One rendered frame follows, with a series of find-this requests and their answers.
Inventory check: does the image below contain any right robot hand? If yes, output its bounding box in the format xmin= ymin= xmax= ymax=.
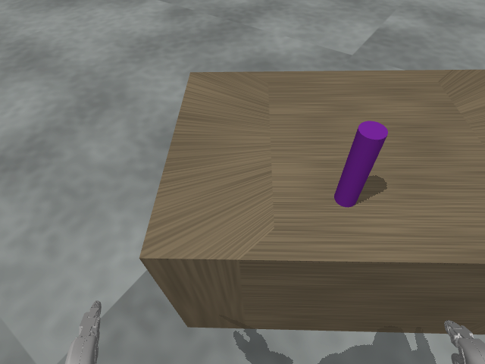
xmin=444 ymin=320 xmax=485 ymax=364

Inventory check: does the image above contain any left robot hand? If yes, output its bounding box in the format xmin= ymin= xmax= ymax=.
xmin=65 ymin=300 xmax=102 ymax=364

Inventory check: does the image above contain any can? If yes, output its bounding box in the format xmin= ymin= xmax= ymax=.
xmin=334 ymin=121 xmax=388 ymax=207

